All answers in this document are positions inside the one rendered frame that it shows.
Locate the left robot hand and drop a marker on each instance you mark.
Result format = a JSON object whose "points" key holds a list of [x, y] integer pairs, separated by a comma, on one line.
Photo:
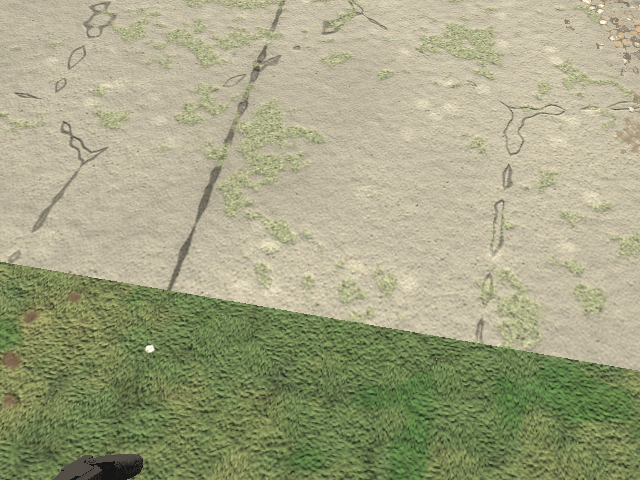
{"points": [[108, 467]]}

